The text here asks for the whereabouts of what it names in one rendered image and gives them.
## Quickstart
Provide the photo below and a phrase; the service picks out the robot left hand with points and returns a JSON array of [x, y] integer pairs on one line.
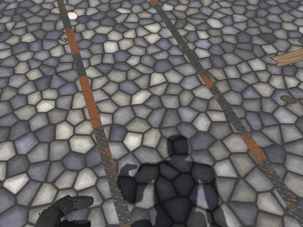
[[51, 217]]

